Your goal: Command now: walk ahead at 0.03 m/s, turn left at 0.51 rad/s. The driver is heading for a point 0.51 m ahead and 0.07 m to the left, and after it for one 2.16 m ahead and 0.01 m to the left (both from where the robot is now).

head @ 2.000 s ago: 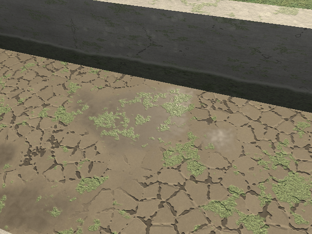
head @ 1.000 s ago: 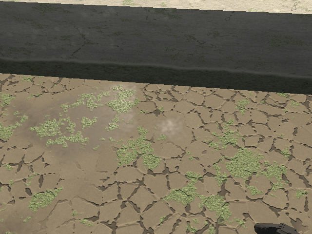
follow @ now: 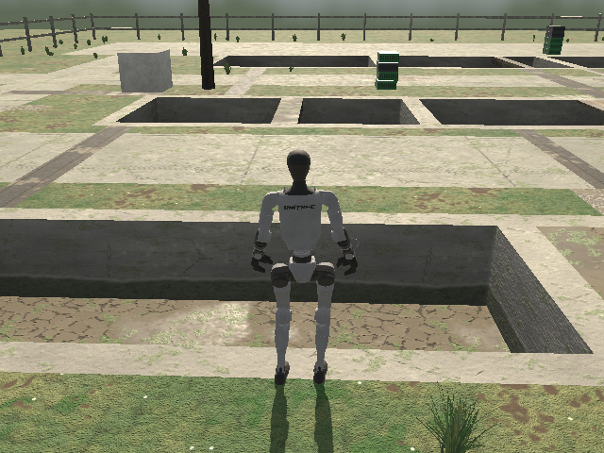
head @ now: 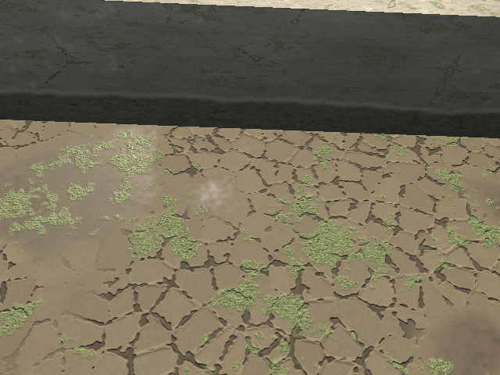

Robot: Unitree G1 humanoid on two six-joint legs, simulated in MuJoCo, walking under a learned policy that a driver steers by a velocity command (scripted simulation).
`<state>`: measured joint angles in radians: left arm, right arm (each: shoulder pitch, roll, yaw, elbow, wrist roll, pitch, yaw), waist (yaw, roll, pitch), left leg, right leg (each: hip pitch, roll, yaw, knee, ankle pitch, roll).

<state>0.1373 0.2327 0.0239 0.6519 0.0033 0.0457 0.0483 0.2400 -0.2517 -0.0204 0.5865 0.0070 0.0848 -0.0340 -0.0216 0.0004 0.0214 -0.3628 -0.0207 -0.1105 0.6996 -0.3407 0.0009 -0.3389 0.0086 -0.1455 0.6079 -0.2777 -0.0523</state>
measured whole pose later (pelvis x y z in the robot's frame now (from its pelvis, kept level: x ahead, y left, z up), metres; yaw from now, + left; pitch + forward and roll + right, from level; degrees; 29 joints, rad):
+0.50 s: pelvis -0.04 -0.04 +0.02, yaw +18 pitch +1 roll +1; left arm 0.20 0.22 0.02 0.64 0.03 0.05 0.02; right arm 0.23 -0.35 -0.08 0.58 0.05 0.10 -0.06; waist -0.01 0.04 0.02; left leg -0.58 -0.15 -0.22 1.36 -0.48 -0.09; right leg -0.25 0.00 0.02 0.49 -0.25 -0.03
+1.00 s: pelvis -0.06 -0.01 +0.02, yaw +24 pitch +1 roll +1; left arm 0.28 0.25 0.03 0.66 0.02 0.05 0.00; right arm 0.37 -0.20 0.00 0.74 -0.02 0.03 -0.01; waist -0.02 -0.05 -0.07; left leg -0.18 -0.05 -0.05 0.43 -0.28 0.03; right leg -0.52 -0.01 -0.02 0.96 -0.34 0.01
